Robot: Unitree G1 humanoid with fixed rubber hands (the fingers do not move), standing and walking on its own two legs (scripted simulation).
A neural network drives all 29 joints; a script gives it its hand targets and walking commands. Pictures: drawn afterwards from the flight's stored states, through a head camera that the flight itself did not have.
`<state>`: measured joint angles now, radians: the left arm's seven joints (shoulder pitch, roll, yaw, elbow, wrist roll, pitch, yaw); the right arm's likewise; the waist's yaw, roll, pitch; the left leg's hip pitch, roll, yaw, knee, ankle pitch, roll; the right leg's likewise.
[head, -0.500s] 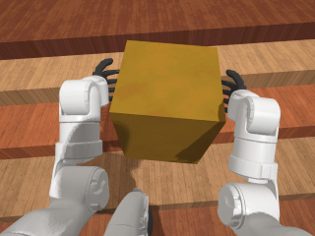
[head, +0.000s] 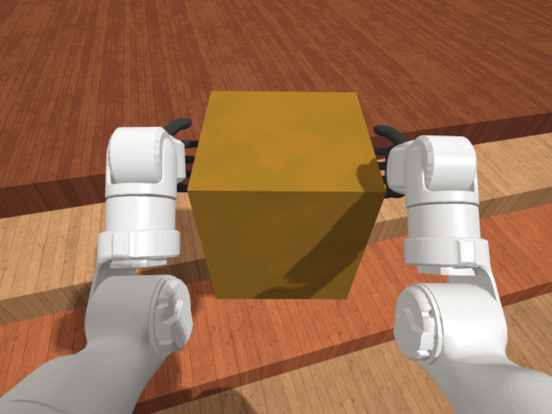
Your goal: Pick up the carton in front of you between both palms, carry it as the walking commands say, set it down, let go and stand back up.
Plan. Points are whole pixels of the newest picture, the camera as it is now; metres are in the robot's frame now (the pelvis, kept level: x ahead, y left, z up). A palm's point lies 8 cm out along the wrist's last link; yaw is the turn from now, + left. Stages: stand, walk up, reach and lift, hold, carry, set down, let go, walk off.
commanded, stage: carry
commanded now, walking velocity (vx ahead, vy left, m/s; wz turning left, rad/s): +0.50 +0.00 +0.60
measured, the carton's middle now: (282, 200) +0.40 -0.02 +0.11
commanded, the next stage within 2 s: none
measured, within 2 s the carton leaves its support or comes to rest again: neither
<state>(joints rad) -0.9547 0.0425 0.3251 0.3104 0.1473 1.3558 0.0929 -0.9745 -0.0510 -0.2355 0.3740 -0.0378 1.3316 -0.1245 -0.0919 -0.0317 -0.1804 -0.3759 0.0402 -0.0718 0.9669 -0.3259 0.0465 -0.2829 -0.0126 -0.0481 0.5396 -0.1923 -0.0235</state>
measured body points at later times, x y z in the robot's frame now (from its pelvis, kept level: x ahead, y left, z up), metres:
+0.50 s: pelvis +0.38 +0.00 +0.14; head +0.47 -0.02 +0.58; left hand +0.79 +0.13 +0.24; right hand +0.79 -0.17 +0.25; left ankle +0.18 +0.00 -0.57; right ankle +0.54 -0.05 -0.47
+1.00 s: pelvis +0.72 +0.03 +0.31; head +0.73 +0.00 +0.76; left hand +1.06 +0.28 +0.53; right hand +1.15 +0.00 +0.52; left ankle +0.81 +0.12 -0.36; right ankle +0.62 -0.09 -0.25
